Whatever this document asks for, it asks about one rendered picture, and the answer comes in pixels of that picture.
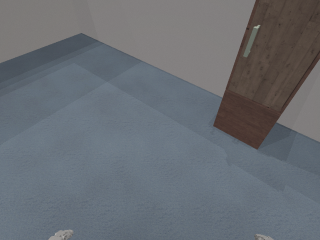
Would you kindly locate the left robot hand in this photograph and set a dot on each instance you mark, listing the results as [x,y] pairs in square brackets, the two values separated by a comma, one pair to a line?
[62,235]

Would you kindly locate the cupboard door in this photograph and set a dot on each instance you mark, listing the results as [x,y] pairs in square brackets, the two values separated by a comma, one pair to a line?
[285,45]

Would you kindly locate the handle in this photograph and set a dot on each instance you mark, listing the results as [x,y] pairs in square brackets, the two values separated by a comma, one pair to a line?
[251,40]

